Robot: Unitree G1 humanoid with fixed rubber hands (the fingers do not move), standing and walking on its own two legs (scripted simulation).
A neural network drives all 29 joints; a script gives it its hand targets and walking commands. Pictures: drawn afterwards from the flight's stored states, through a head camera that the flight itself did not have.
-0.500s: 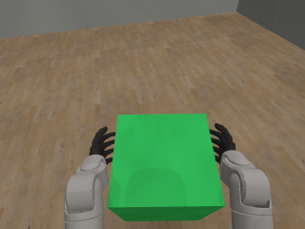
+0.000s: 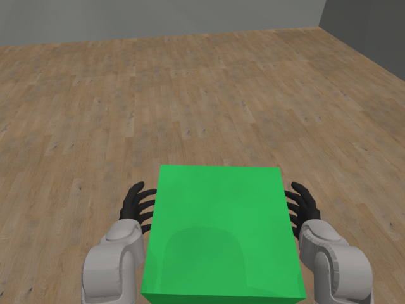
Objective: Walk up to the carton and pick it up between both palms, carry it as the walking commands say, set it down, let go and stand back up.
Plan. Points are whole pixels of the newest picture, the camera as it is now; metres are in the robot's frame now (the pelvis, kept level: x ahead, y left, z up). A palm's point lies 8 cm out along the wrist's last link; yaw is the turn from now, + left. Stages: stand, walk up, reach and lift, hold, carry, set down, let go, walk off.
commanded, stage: carry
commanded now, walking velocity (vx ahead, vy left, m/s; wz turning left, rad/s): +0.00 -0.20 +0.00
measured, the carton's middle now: (217, 246) +0.23 +0.00 +0.02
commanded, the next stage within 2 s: none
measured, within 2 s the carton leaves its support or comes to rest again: neither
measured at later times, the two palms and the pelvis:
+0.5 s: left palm (196, 250) +0.19 +0.04 +0.07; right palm (376, 245) +0.20 -0.26 +0.08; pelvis -0.03 -0.12 -0.01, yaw +0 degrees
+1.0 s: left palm (284, 266) +0.17 -0.10 +0.08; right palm out of the picture +0.18 -0.40 +0.09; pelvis -0.06 -0.26 -0.02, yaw +1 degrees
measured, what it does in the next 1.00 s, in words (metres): steps to the right: right foot, then left foot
